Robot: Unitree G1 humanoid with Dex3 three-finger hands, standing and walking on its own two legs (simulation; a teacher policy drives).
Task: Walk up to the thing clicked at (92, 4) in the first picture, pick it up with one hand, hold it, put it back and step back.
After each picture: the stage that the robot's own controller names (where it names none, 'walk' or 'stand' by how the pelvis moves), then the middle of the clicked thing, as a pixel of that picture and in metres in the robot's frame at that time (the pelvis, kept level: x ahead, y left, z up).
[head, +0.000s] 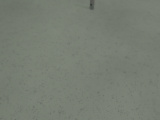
stand; (92, 1) +2.28 -0.14 -0.66
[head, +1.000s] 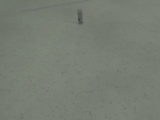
walk; (80, 16) +2.16 +0.17 -0.64
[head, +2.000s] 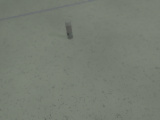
walk; (69, 29) +1.56 +0.29 -0.65
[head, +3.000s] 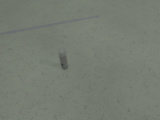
walk; (63, 59) +1.06 +0.26 -0.65
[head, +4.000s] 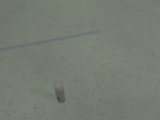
walk; (59, 92) +0.67 +0.23 -0.64
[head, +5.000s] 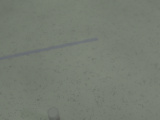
stand; (54, 118) +0.43 +0.20 -0.63
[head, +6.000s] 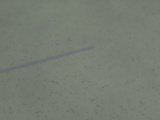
stand; out of the picture +0.39 +0.22 -0.66
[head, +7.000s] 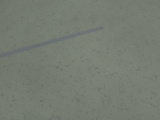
walk; out of the picture +0.29 +0.20 -0.63
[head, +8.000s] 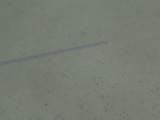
walk; out of the picture +0.37 +0.20 -0.63
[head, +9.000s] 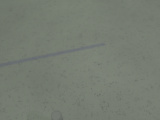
stand; out of the picture +0.44 +0.21 -0.63
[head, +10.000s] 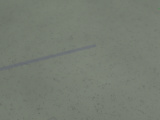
stand; out of the picture +0.40 +0.22 -0.66
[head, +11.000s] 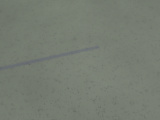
stand; out of the picture +0.38 +0.21 -0.66
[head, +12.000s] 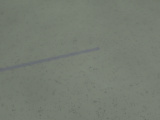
stand; out of the picture +0.38 +0.22 -0.66
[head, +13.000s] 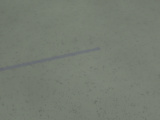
stand; out of the picture +0.38 +0.21 -0.66
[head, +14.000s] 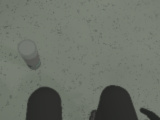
go down; (31, 57) +0.47 +0.21 -0.31
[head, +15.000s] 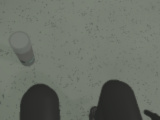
go down; (24, 51) +0.47 +0.22 -0.26
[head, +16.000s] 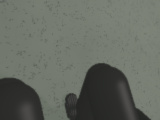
close in; out of the picture +0.47 +0.26 -0.17
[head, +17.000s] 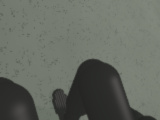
close; out of the picture +0.46 +0.28 -0.16
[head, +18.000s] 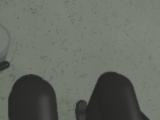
lift; out of the picture +0.38 +0.26 -0.08
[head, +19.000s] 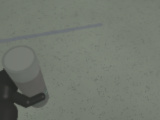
lift; (31, 83) +0.31 +0.17 +0.07
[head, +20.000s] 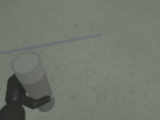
hold; (37, 86) +0.32 +0.16 +0.05
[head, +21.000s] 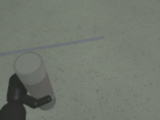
hold; (39, 86) +0.31 +0.16 +0.05
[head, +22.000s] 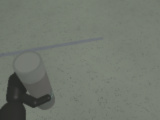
crouch; (38, 85) +0.32 +0.16 +0.05
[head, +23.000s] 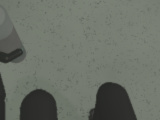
crouch; (6, 40) +0.46 +0.21 -0.03
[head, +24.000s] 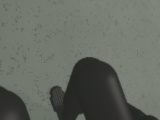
lower; out of the picture +0.46 +0.27 -0.17
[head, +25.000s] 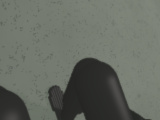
lower; out of the picture +0.47 +0.28 -0.17
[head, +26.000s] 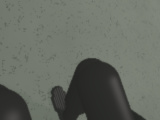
lower; out of the picture +0.46 +0.28 -0.16
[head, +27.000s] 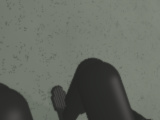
lower; out of the picture +0.46 +0.28 -0.17
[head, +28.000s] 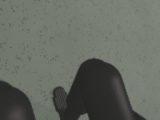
loosen; out of the picture +0.45 +0.28 -0.16
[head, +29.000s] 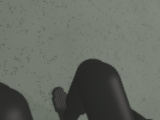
withdraw; out of the picture +0.45 +0.28 -0.17
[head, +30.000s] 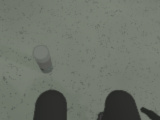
walk; (44, 61) +0.48 +0.20 -0.34
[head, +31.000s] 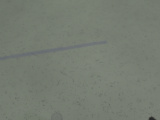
stand; out of the picture +0.40 +0.17 -0.59
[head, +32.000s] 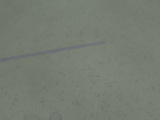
stand; out of the picture +0.41 +0.18 -0.60
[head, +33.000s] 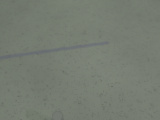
stand; out of the picture +0.41 +0.18 -0.61
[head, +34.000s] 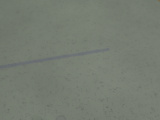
stand; out of the picture +0.43 +0.18 -0.66
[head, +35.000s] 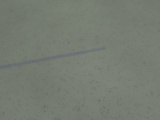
stand; out of the picture +0.40 +0.20 -0.66
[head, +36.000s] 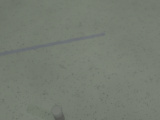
walk; (58, 115) +0.42 +0.20 -0.65
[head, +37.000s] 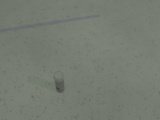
walk; (59, 82) +0.64 +0.16 -0.64
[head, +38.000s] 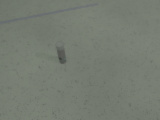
walk; (61, 53) +0.99 +0.27 -0.63
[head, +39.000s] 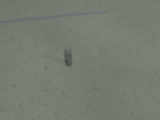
stand; (68, 56) +1.01 +0.17 -0.64
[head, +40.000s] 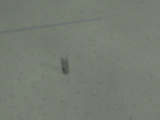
stand; (65, 64) +0.99 +0.18 -0.66
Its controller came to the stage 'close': yes
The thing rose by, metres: 0.70
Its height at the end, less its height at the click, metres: +0.00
